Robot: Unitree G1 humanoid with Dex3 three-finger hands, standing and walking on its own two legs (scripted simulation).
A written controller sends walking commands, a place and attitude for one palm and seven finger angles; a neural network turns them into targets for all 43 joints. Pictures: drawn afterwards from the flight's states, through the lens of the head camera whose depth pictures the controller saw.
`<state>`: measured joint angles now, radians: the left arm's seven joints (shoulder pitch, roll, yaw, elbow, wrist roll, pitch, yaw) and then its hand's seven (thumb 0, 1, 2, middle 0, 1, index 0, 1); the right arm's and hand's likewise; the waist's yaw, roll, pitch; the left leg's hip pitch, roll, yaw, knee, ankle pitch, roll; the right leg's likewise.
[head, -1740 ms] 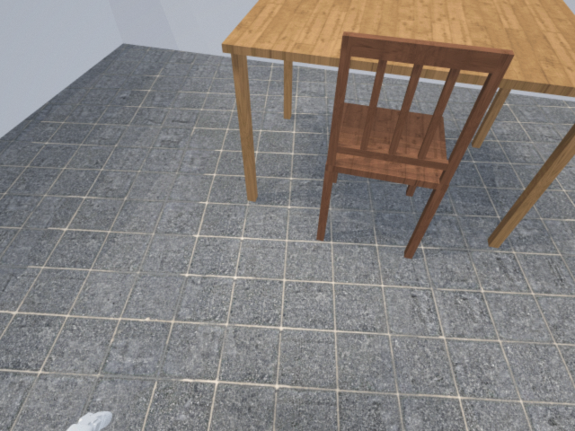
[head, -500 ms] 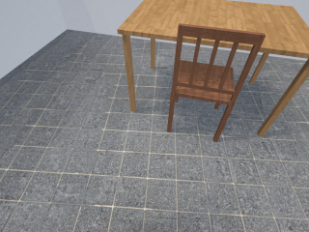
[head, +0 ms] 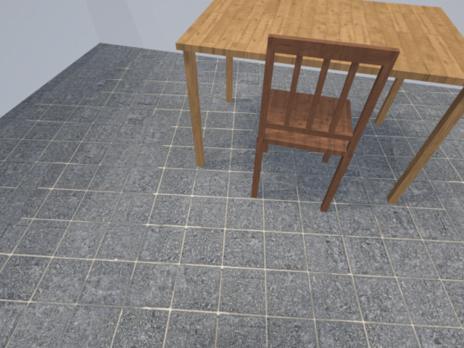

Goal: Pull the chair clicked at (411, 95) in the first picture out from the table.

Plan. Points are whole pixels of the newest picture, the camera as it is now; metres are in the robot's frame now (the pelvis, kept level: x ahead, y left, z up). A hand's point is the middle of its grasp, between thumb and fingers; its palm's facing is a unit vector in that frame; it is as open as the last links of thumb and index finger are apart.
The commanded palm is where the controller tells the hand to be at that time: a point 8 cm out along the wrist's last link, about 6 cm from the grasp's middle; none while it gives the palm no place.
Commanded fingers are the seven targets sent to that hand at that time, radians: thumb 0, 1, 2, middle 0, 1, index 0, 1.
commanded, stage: walk to a spot facing it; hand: left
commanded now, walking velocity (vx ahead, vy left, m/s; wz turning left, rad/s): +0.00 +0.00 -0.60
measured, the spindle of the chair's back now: (317, 96) +0.98 -0.25 -0.10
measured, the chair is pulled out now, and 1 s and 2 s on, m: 0.00 0.00 0.00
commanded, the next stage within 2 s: turn to face it in 1.98 s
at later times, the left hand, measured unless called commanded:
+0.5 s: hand out of the picture +0.02 +0.18 -0.17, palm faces -0.14 -0.96 -0.24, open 7.3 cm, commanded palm none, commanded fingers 0.00 0.90 0.90 -0.20 -0.30 -0.20 -0.30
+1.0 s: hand out of the picture +0.14 +0.15 -0.17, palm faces -0.53 -0.81 -0.24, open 7.4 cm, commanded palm none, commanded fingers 0.00 0.90 0.90 -0.20 -0.30 -0.20 -0.30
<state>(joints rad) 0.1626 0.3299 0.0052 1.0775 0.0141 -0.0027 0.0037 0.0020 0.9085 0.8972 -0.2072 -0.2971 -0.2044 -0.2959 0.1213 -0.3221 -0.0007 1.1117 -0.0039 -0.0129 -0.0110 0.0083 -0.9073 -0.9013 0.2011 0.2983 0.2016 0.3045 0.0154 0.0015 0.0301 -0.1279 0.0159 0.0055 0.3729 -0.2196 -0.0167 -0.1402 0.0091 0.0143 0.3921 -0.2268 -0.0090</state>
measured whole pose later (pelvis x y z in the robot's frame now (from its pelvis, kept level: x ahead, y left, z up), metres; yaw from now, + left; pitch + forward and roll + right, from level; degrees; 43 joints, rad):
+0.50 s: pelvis -0.04 +0.00 -0.01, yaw -13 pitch +1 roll +1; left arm 0.30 0.19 0.04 0.91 0.03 0.04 0.00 0.00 0.91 0.90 -0.21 -0.30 -0.21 -0.30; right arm 0.14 -0.23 -0.06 0.93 0.00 0.04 -0.02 0.01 -0.91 -0.90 0.20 0.30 0.20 0.30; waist 0.05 -0.01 0.07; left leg -0.41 0.01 -0.01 0.89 -0.43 -0.06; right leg -0.34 0.10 0.19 0.52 -0.19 -0.03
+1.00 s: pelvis -0.05 +0.01 -0.02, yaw -34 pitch +0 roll -1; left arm 0.22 0.26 0.08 0.88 0.03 0.05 -0.06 0.00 0.91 0.90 -0.20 -0.30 -0.20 -0.29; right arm 0.30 -0.24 -0.05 0.93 -0.02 -0.01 -0.01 0.01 -0.91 -0.90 0.20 0.30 0.20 0.30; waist -0.02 0.03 0.02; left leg -0.22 0.16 0.21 0.61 -0.38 -0.04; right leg -0.28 -0.02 -0.07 0.61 -0.40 0.00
